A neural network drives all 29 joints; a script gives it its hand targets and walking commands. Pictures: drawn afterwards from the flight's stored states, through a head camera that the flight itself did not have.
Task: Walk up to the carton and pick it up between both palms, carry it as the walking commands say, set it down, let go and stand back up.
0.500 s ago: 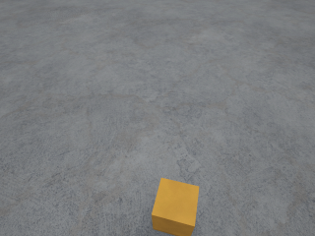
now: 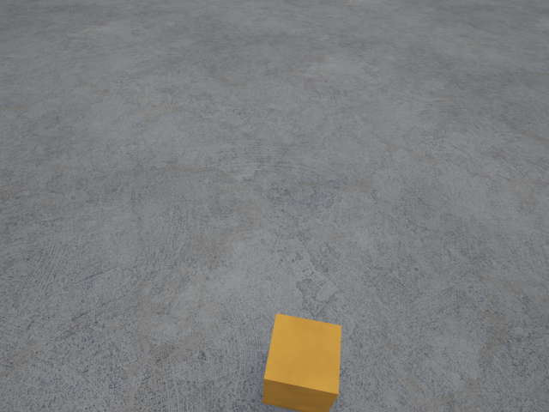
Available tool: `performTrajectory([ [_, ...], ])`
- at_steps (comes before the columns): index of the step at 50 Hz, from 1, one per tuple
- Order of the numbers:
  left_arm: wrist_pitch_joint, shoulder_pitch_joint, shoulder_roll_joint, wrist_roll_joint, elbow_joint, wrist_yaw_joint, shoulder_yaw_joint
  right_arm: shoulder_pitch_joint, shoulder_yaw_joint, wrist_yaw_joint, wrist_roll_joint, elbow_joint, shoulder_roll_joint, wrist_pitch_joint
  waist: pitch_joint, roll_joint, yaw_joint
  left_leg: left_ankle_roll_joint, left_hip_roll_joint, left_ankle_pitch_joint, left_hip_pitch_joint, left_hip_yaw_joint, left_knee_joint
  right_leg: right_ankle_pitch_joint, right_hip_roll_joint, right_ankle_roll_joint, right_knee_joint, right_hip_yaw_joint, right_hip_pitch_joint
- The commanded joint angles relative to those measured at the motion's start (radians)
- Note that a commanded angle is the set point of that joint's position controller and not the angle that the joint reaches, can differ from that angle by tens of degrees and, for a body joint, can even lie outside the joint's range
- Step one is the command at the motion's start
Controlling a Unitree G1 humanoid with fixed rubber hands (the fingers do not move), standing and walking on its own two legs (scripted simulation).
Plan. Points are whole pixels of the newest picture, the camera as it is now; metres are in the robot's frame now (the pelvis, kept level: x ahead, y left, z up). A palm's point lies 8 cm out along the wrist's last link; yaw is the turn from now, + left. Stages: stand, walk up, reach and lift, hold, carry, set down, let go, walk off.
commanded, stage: walk up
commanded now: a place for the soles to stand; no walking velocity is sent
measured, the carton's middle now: (300, 365) +0.43 -0.12 -0.65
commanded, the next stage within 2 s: none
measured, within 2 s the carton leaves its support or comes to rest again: neither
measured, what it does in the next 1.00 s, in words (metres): shifts its weight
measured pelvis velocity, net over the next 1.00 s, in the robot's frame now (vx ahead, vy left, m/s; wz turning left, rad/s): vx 0.04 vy -0.05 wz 0.04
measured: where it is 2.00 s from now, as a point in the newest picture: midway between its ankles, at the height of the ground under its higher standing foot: outside the picture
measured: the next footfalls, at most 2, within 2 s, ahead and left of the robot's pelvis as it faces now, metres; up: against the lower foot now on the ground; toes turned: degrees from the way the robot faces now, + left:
left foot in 1.68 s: +0.01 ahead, +0.07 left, +0.00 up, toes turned -12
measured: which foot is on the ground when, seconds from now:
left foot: down 0.00-1.00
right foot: down 0.00-1.00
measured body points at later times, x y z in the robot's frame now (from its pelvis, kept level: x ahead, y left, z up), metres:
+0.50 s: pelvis +0.04 -0.05 +0.00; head +0.04 -0.07 +0.45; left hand +0.06 +0.18 -0.15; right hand +0.05 -0.29 -0.16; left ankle +0.04 +0.07 -0.74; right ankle +0.01 -0.16 -0.74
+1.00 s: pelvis +0.04 -0.05 +0.00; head +0.05 -0.05 +0.45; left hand +0.04 +0.19 -0.15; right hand +0.05 -0.29 -0.16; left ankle +0.04 +0.07 -0.74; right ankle +0.01 -0.16 -0.74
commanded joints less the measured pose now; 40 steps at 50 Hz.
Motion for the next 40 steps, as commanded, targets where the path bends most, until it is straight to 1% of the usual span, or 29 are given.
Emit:
performTrajectory([
  [1, -0.019, 0.057, 0.068, 0.001, -0.012, 0.006, 0.007, 0.015, -0.036, -0.007, -0.003, -0.024, -0.158, -0.011, 0.059, 0.067, 0.011, -0.046, 0.205, -0.294, -0.003, -0.236, -0.179, -0.048, -0.019, -0.022, -0.035, 0.018, -0.067],
  [3, -0.020, 0.059, 0.066, 0.003, -0.004, 0.007, 0.005, 0.018, -0.034, -0.007, -0.005, -0.012, -0.151, -0.010, 0.063, 0.055, 0.009, -0.036, 0.196, -0.297, -0.002, -0.223, -0.157, -0.061, -0.019, -0.020, -0.046, 0.025, -0.072],
  [5, -0.022, 0.051, 0.066, 0.003, -0.004, 0.009, 0.003, 0.020, -0.029, -0.006, -0.007, 0.000, -0.141, -0.011, 0.070, 0.037, 0.004, -0.024, 0.183, -0.260, 0.012, -0.214, -0.123, -0.056, -0.023, -0.020, -0.061, 0.040, -0.087],
  [7, -0.024, 0.050, 0.067, 0.003, -0.004, 0.010, 0.003, 0.019, -0.025, -0.006, -0.009, 0.010, -0.134, -0.012, 0.067, 0.036, 0.003, -0.014, 0.172, -0.222, 0.033, -0.200, -0.087, -0.051, -0.029, -0.023, -0.077, 0.060, -0.095],
  [9, -0.025, 0.040, 0.076, 0.001, -0.009, 0.010, 0.006, 0.021, -0.022, -0.007, -0.009, 0.019, -0.130, -0.015, 0.068, 0.016, 0.000, -0.012, 0.163, -0.182, 0.050, -0.189, -0.057, -0.046, -0.032, -0.025, -0.094, 0.069, -0.102],
  [14, -0.024, 0.033, 0.085, -0.005, -0.013, 0.008, 0.010, 0.029, -0.009, -0.011, -0.016, 0.044, -0.110, -0.019, 0.073, 0.003, 0.000, -0.017, 0.146, -0.060, 0.095, -0.158, 0.012, -0.009, -0.055, -0.036, -0.139, 0.105, -0.106],
  [17, -0.025, 0.028, 0.081, -0.006, -0.016, 0.008, 0.009, 0.033, -0.003, -0.014, -0.018, 0.057, -0.104, -0.022, 0.064, 0.007, 0.003, -0.018, 0.148, -0.005, 0.101, -0.158, 0.028, 0.081, -0.056, -0.041, -0.137, 0.106, -0.069],
  [21, -0.025, 0.023, 0.074, -0.009, -0.016, 0.007, 0.009, 0.027, 0.004, -0.017, -0.020, 0.071, -0.104, -0.026, 0.045, 0.007, 0.005, -0.017, 0.150, 0.062, 0.098, -0.154, 0.038, 0.253, -0.055, -0.038, -0.105, 0.088, -0.005],
  [25, -0.022, 0.019, 0.078, -0.011, -0.016, 0.007, 0.011, 0.017, 0.009, -0.020, -0.018, 0.082, -0.105, -0.025, 0.029, 0.001, 0.007, -0.016, 0.151, 0.099, 0.097, -0.146, 0.050, 0.335, -0.053, -0.033, -0.088, 0.073, 0.031],
  [26, -0.022, 0.017, 0.077, -0.011, -0.018, 0.007, 0.012, 0.012, 0.011, -0.020, -0.019, 0.085, -0.104, -0.023, 0.030, 0.009, 0.008, -0.017, 0.151, 0.100, 0.099, -0.144, 0.051, 0.336, -0.055, -0.032, -0.088, 0.075, 0.034],
  [30, -0.017, 0.008, 0.080, -0.011, -0.018, 0.007, 0.015, 0.002, 0.012, -0.022, -0.019, 0.092, -0.104, -0.021, 0.031, 0.005, 0.006, -0.018, 0.153, 0.102, 0.099, -0.145, 0.050, 0.326, -0.054, -0.029, -0.091, 0.065, 0.041],
  [32, -0.016, 0.005, 0.078, -0.012, -0.018, 0.007, 0.017, -0.002, 0.011, -0.023, -0.018, 0.096, -0.107, -0.020, 0.034, 0.012, 0.007, -0.020, 0.153, 0.100, 0.098, -0.146, 0.048, 0.321, -0.055, -0.026, -0.094, 0.065, 0.044],
  [37, -0.013, -0.005, 0.077, -0.010, -0.011, 0.006, 0.020, -0.010, 0.011, -0.024, -0.017, 0.103, -0.104, -0.021, 0.041, 0.013, 0.004, -0.021, 0.155, 0.084, 0.099, -0.153, 0.036, 0.266, -0.051, -0.026, -0.104, 0.053, 0.043],
  [40, -0.012, -0.005, 0.075, -0.010, -0.006, 0.005, 0.019, -0.010, 0.009, -0.024, -0.016, 0.109, -0.105, -0.022, 0.048, 0.023, 0.001, -0.021, 0.155, 0.073, 0.095, -0.158, 0.029, 0.229, -0.050, -0.026, -0.112, 0.049, 0.043],
])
